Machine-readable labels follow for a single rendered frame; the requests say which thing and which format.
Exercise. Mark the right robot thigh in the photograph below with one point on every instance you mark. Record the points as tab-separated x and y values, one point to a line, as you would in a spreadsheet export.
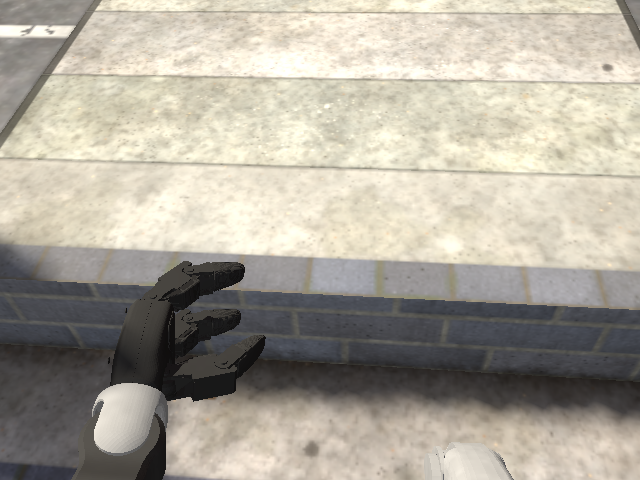
464	461

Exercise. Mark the robot left forearm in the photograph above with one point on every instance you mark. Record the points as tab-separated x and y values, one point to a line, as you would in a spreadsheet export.
126	437

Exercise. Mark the robot left hand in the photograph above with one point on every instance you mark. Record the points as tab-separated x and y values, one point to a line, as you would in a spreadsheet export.
152	336

